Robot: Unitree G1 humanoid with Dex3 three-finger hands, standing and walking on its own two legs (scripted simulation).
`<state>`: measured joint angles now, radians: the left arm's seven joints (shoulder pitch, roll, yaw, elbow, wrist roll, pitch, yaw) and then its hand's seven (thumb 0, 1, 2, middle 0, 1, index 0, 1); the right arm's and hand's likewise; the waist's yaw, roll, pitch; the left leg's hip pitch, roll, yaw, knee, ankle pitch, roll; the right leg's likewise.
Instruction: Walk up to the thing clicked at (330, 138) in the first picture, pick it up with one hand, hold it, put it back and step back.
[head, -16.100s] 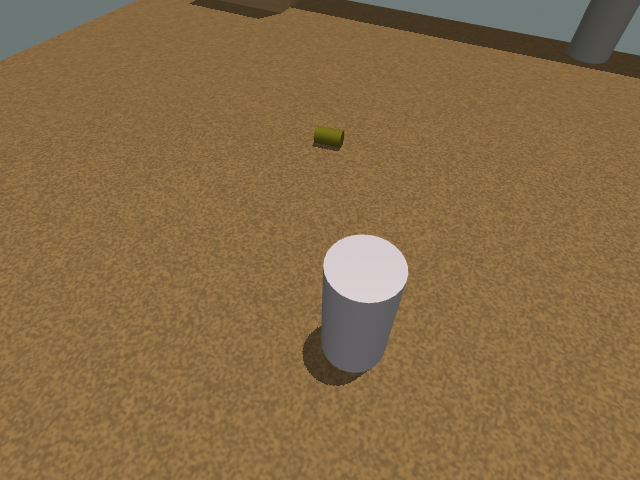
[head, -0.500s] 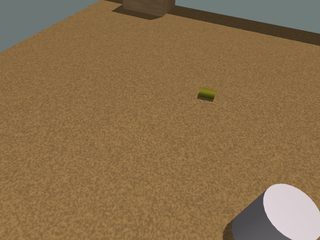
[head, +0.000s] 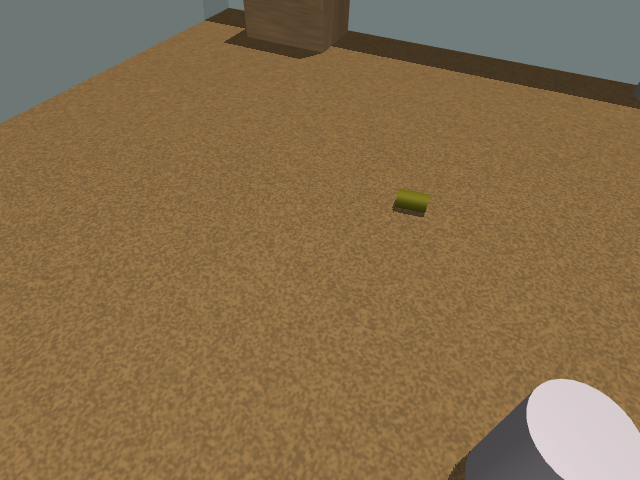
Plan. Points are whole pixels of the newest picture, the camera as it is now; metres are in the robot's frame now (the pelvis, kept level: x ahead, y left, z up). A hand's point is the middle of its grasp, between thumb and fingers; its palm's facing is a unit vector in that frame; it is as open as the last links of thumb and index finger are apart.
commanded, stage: walk up
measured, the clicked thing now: (411, 200) +1.42 -0.43 -0.74
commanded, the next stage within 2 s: none
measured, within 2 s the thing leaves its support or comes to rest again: neither
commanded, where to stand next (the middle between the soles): +1.50 +0.03 m, yaw +1 degrees
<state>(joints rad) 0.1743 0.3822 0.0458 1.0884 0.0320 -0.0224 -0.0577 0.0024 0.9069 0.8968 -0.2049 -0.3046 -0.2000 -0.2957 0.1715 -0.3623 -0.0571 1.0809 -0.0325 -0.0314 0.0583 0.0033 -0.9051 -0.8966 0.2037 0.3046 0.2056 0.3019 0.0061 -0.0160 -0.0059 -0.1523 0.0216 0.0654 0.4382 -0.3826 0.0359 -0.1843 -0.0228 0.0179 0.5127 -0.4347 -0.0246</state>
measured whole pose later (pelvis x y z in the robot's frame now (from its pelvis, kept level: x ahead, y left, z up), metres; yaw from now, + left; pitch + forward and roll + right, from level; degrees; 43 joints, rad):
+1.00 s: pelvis +0.49 -0.04 -0.02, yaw +1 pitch -2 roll +2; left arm 0.19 0.45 0.07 0.93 0.01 -0.06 -0.10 0.00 0.91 0.90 -0.20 -0.30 -0.20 -0.30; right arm 0.36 -0.44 -0.08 0.91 -0.01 -0.08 0.07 0.01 -0.90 -0.90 0.20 0.30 0.21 0.30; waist -0.04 0.00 0.04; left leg 0.03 0.03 0.08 0.45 -0.44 -0.02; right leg -0.46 -0.10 -0.02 0.57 -0.07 -0.02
